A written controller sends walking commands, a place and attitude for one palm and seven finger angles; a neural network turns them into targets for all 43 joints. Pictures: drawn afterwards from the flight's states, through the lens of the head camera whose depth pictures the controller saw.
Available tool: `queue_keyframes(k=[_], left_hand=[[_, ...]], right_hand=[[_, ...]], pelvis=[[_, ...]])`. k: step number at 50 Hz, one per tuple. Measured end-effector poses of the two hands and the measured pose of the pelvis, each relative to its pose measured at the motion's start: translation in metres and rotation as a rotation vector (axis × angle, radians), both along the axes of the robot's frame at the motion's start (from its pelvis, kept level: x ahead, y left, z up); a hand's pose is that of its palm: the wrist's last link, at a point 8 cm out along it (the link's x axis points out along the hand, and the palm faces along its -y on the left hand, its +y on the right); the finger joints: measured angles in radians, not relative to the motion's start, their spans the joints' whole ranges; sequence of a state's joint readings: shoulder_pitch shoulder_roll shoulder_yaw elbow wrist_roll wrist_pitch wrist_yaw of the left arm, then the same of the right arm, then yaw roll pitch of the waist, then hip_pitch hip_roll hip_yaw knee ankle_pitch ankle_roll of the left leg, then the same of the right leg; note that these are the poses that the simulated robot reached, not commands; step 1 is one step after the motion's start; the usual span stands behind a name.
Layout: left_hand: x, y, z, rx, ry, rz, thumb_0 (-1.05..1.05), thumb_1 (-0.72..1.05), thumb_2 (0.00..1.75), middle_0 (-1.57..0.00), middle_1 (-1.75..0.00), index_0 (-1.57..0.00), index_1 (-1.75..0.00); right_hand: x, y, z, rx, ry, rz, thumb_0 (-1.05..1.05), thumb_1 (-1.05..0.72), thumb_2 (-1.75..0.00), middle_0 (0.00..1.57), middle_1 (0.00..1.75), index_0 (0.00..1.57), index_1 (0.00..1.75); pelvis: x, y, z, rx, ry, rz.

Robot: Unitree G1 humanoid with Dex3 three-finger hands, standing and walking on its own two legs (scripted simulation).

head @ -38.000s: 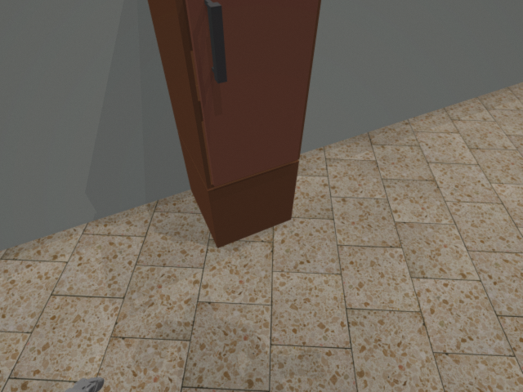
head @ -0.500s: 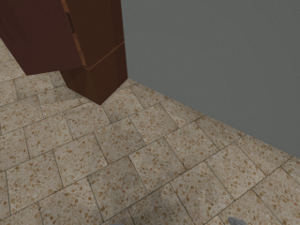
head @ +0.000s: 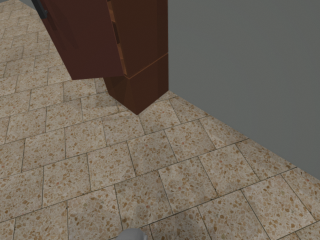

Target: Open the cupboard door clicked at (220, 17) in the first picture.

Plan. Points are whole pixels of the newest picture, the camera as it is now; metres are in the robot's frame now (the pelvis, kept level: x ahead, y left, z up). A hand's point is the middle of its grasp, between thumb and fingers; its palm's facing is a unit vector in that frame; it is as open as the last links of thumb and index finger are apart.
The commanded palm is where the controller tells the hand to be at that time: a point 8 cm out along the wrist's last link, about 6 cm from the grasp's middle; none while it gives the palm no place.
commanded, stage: take the last steps up to it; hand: left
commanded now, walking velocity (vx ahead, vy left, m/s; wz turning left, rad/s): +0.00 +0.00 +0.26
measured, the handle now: out of the picture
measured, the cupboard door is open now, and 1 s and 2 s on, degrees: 48 48 48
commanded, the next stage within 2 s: come to a stop and stand still in 1.56 s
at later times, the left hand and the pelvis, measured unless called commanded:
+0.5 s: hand out of the picture +0.11 +0.24 -0.16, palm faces +0.14 -0.97 -0.20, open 7.4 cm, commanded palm none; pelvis +0.06 +0.04 +0.00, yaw +7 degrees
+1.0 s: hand out of the picture +0.10 +0.29 -0.19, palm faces +0.32 -0.93 -0.18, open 7.4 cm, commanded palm none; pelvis +0.21 +0.13 -0.01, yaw +14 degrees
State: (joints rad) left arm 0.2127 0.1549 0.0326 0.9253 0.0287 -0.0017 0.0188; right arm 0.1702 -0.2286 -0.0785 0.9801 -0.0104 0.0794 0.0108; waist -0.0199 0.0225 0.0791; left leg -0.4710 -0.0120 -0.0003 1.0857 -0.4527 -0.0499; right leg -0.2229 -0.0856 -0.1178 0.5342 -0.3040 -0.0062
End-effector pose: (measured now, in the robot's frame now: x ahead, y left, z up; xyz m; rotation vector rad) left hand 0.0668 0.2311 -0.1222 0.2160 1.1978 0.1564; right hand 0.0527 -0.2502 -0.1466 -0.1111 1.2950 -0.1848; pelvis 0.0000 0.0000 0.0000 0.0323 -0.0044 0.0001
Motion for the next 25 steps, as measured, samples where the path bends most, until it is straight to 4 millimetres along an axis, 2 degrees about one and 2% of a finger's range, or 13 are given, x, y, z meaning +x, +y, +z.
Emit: queue_keyframes(k=[5, 10, 13, 15, 18, 25], left_hand=[[-0.030, 0.010, -0.007, -0.016, 0.049, 0.075, 0.00, 0.93, 0.90, -0.21, -0.30, -0.20, -0.30], [-0.064, 0.034, -0.028, -0.049, 0.116, 0.155, 0.01, 0.92, 0.90, -0.21, -0.30, -0.20, -0.30], [-0.075, 0.047, -0.034, -0.054, 0.173, 0.175, 0.01, 0.91, 0.90, -0.20, -0.30, -0.20, -0.29], [-0.070, 0.053, -0.030, -0.056, 0.183, 0.178, 0.01, 0.91, 0.90, -0.20, -0.30, -0.20, -0.29], [-0.050, 0.058, -0.021, -0.058, 0.144, 0.178, 0.01, 0.91, 0.90, -0.20, -0.30, -0.19, -0.29], [0.025, 0.053, -0.006, -0.046, 0.015, 0.143, 0.01, 0.91, 0.90, -0.20, -0.30, -0.19, -0.29]], right_hand=[[0.021, 0.010, 0.010, -0.016, -0.007, 0.064, 0.00, -0.91, -0.90, 0.20, 0.30, 0.20, 0.30], [0.047, 0.032, 0.011, -0.048, -0.054, 0.148, 0.00, -0.91, -0.90, 0.20, 0.30, 0.20, 0.30], [0.052, 0.045, 0.013, -0.057, -0.076, 0.166, 0.00, -0.91, -0.90, 0.20, 0.30, 0.20, 0.30], [0.048, 0.052, 0.015, -0.056, -0.072, 0.164, 0.00, -0.91, -0.90, 0.20, 0.30, 0.20, 0.30], [0.036, 0.060, 0.016, -0.040, -0.028, 0.164, 0.00, -0.90, -0.90, 0.20, 0.30, 0.20, 0.30], [0.011, 0.065, 0.005, 0.017, 0.121, 0.135, 0.00, -0.90, -0.90, 0.21, 0.30, 0.20, 0.30]], pelvis=[[0.002, 0.004, 0.003, 0.007, 0.003, 0.037], [0.007, 0.023, -0.008, -0.025, 0.009, 0.078], [0.011, 0.031, -0.010, -0.022, 0.007, 0.075], [0.016, 0.035, -0.006, -0.025, 0.010, 0.081], [0.025, 0.039, 0.001, -0.029, 0.012, 0.098], [0.056, 0.037, 0.003, -0.023, 0.009, 0.121]])
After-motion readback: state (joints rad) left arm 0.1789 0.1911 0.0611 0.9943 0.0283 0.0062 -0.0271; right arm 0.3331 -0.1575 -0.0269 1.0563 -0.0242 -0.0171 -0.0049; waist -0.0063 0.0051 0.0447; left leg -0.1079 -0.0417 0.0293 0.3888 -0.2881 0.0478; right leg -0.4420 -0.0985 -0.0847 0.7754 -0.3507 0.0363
